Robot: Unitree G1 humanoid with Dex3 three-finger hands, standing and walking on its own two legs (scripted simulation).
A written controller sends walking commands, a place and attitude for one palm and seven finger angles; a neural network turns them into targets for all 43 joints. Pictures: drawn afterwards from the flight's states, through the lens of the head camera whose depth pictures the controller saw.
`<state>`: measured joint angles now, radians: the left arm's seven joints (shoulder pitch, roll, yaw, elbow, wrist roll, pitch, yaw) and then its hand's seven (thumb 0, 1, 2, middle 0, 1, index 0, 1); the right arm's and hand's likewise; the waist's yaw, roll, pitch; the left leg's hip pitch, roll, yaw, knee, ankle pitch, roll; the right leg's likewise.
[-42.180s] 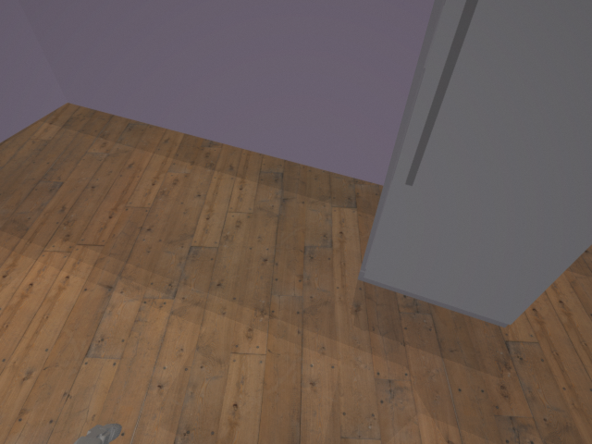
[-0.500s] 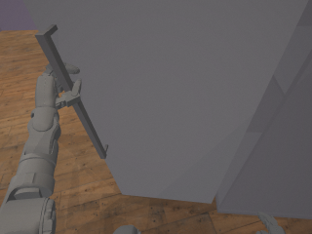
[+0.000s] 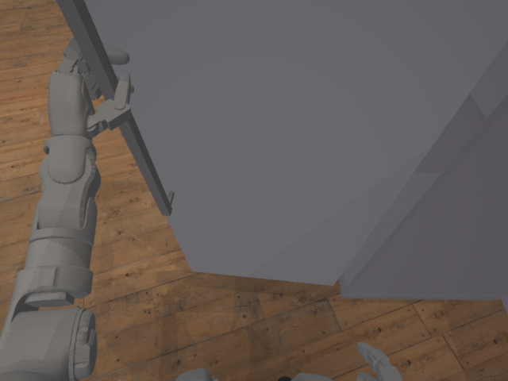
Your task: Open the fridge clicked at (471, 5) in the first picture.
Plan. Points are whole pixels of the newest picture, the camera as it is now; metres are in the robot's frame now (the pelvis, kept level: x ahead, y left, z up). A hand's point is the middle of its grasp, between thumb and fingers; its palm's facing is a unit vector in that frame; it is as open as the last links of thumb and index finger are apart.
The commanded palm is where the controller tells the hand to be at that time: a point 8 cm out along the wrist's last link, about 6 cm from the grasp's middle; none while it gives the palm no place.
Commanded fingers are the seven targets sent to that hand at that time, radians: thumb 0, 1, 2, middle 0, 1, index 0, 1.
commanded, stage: stop walking and hold the door back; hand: left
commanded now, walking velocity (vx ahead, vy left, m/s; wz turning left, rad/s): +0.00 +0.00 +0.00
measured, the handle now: (137, 129) +0.47 +0.21 +0.10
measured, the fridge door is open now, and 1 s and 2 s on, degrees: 85 84 84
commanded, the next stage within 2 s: loosen the grip on the handle in 0.08 s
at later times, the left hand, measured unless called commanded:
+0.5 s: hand (117, 110) +0.42 +0.20 +0.19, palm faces +0.21 -0.96 -0.20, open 11.1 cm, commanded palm +0.40 +0.24 +0.18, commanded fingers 0.00 -0.55 0.20 -0.36 -1.28 -0.36 -1.28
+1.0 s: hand (124, 116) +0.43 +0.20 +0.17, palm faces +0.19 -0.96 -0.20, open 14.6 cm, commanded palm +0.40 +0.26 +0.17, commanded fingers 0.00 -0.55 0.20 -0.25 -1.15 -0.25 -1.15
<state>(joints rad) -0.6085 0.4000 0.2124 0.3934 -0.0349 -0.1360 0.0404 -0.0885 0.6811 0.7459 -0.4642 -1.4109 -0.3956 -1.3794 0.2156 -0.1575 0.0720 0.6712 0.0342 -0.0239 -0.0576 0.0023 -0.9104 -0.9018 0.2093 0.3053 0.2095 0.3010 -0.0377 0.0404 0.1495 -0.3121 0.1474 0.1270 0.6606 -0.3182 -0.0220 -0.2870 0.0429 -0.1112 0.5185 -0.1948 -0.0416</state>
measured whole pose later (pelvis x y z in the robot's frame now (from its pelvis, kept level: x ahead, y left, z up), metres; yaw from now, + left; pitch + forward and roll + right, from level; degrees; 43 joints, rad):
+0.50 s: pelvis -0.04 +0.02 -0.01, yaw -1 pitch +3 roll +1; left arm -0.78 0.37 0.23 0.83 0.06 -0.28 0.07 -0.01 -0.08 0.43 -0.46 -1.39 -0.34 -1.33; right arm 0.30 -0.27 0.01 0.66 0.01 -0.13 0.00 0.01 -0.91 -0.90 0.20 0.30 0.20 0.30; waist -0.07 -0.02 -0.03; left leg -0.44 0.02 0.10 0.65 -0.26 0.02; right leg -0.48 -0.03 -0.06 0.66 -0.23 -0.02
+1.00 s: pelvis -0.02 +0.03 -0.01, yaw -2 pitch +5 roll +0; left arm -0.68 0.37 0.24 0.76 0.04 -0.36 0.08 -0.01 -0.55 0.20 -0.39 -1.24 -0.26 -1.15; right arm 0.31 -0.28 0.03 0.68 0.00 -0.12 -0.05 0.01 -0.90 -0.90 0.20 0.30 0.20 0.30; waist -0.07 -0.01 -0.03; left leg -0.45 0.01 0.07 0.66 -0.29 0.03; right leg -0.49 -0.01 -0.03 0.64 -0.23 -0.01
